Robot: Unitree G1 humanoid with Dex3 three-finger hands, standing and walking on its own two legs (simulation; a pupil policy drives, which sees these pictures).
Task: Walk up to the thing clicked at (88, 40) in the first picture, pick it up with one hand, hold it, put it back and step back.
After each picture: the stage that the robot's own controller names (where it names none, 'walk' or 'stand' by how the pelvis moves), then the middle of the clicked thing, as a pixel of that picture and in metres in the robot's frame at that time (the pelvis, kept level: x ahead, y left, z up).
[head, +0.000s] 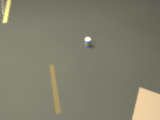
stand; (87, 42) +1.45 -0.06 -0.72
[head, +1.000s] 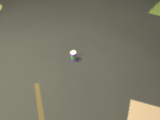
walk; (73, 56) +1.32 +0.21 -0.70
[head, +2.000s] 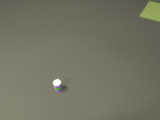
walk; (58, 86) +0.83 +0.31 -0.72
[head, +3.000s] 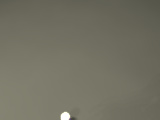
walk; (66, 119) +0.49 +0.20 -0.71
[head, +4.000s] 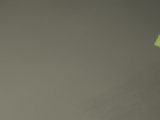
stand; out of the picture +0.35 +0.17 -0.72
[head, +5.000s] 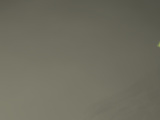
stand; out of the picture +0.36 +0.18 -0.72
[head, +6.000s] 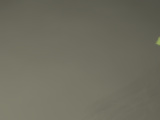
stand; out of the picture +0.35 +0.20 -0.73
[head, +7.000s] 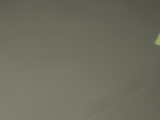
stand; out of the picture +0.34 +0.20 -0.73
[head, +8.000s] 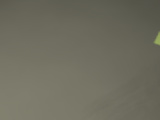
go down; out of the picture +0.34 +0.20 -0.73
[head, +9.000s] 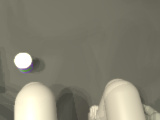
go down; (24, 63) +0.43 +0.21 -0.32
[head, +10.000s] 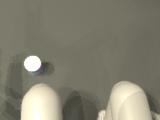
approach; (34, 66) +0.43 +0.21 -0.31
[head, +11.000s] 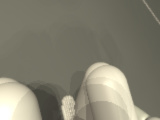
close in; out of the picture +0.43 +0.25 -0.22
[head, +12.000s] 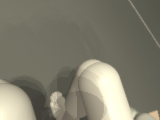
close; out of the picture +0.42 +0.26 -0.22
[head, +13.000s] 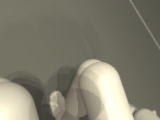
lift; out of the picture +0.40 +0.24 -0.23
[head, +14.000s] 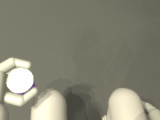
lift; (23, 85) +0.32 +0.21 -0.06
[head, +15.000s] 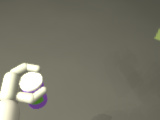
hold; (34, 91) +0.33 +0.17 +0.04
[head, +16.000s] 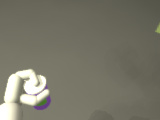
hold; (38, 93) +0.33 +0.16 +0.01
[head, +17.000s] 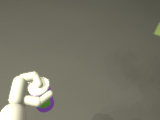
hold; (42, 95) +0.33 +0.15 +0.00
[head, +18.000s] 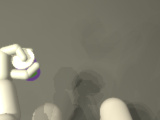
crouch; (27, 66) +0.41 +0.18 -0.08
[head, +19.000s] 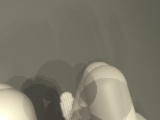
lower; out of the picture +0.43 +0.25 -0.22
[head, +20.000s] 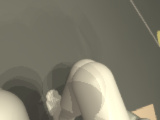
lower; out of the picture +0.44 +0.27 -0.23
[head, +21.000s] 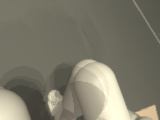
lower; out of the picture +0.44 +0.27 -0.23
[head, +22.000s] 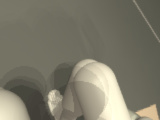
lower; out of the picture +0.44 +0.27 -0.23
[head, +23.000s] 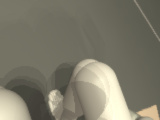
loosen; out of the picture +0.44 +0.26 -0.23
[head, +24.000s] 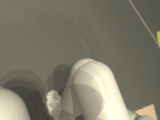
withdraw; out of the picture +0.43 +0.24 -0.23
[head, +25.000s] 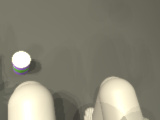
stand; (21, 63) +0.44 +0.20 -0.28
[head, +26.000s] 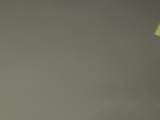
stand; out of the picture +0.37 +0.15 -0.64
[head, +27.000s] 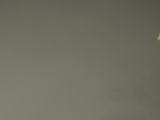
stand; out of the picture +0.38 +0.16 -0.67
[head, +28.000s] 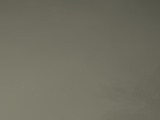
stand; out of the picture +0.38 +0.15 -0.67
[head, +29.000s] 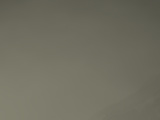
walk; out of the picture +0.40 +0.16 -0.72
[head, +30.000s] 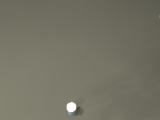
walk; (71, 109) +0.47 +0.10 -0.70
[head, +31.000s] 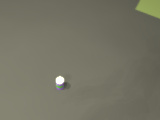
walk; (60, 83) +0.71 +0.11 -0.70
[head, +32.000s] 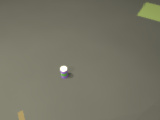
stand; (64, 72) +0.99 +0.23 -0.70
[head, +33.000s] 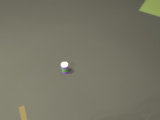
stand; (64, 68) +1.00 +0.19 -0.72
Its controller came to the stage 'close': yes
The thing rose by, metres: 0.72
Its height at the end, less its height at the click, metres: +0.00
